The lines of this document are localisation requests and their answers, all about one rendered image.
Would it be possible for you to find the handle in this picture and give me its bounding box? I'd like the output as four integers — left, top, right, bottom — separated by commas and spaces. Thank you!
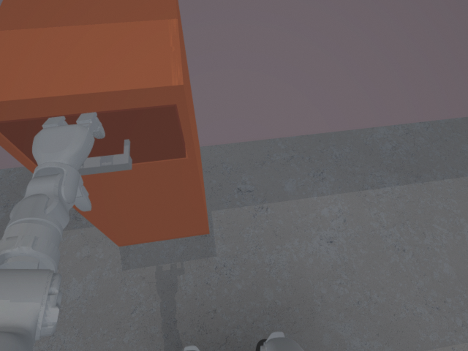
78, 139, 132, 176

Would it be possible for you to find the cabinet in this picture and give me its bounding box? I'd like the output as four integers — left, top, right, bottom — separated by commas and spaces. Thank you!
0, 0, 210, 246

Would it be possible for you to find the left robot hand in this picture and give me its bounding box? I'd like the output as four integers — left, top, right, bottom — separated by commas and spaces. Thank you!
32, 112, 105, 211

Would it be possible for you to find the robot right shin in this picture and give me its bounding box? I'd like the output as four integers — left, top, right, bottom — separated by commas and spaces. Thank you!
265, 332, 284, 342

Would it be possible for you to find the left robot forearm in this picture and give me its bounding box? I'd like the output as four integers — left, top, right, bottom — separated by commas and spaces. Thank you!
0, 162, 80, 273

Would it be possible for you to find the robot left upper arm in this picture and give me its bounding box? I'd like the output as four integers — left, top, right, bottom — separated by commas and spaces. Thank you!
0, 269, 63, 351

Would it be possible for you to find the drawer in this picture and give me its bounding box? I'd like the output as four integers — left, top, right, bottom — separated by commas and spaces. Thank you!
0, 104, 186, 166

